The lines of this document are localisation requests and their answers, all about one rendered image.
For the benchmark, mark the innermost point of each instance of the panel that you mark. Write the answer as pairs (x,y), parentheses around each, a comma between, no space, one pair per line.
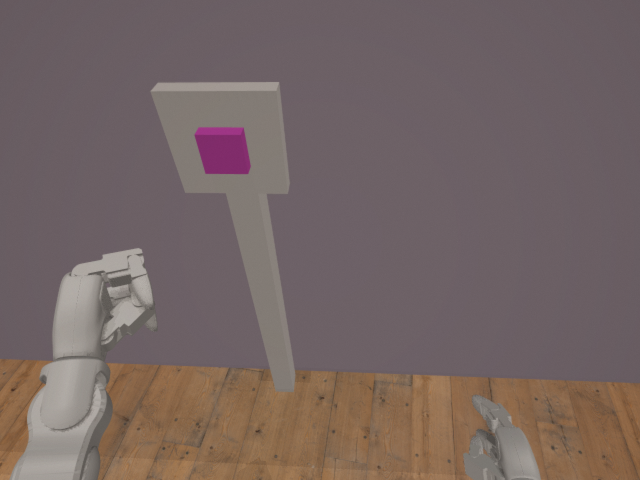
(256,106)

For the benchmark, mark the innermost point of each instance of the left robot forearm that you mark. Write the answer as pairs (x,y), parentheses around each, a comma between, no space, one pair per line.
(66,421)

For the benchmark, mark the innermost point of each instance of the button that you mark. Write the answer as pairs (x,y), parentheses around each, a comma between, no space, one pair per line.
(223,150)

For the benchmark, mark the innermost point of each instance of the robot left hand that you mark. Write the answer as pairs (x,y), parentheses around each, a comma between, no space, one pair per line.
(84,303)

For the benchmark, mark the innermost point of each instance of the robot right hand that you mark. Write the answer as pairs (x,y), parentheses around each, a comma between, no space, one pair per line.
(510,453)

